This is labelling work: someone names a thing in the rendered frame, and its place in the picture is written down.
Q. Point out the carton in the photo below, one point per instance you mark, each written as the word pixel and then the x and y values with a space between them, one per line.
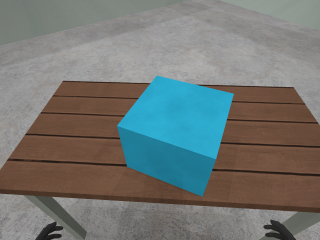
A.
pixel 173 132

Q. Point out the table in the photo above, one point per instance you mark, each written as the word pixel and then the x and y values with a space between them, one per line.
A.
pixel 268 158

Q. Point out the robot left hand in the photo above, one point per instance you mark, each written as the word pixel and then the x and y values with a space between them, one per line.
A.
pixel 49 229

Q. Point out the robot right hand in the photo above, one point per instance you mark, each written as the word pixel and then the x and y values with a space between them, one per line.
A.
pixel 283 234

